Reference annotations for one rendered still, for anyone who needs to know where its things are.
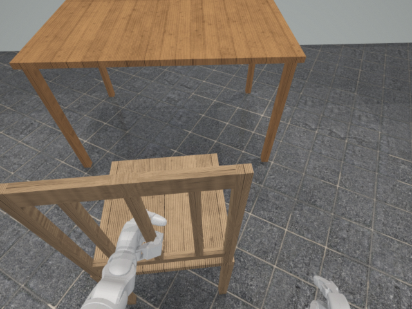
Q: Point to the robot right hand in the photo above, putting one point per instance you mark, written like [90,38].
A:
[335,300]

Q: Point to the left robot forearm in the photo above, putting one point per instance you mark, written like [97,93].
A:
[117,283]

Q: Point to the robot left hand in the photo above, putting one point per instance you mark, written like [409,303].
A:
[131,238]

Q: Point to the chair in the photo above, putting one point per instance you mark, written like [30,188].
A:
[186,190]

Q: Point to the table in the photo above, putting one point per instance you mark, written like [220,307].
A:
[133,33]

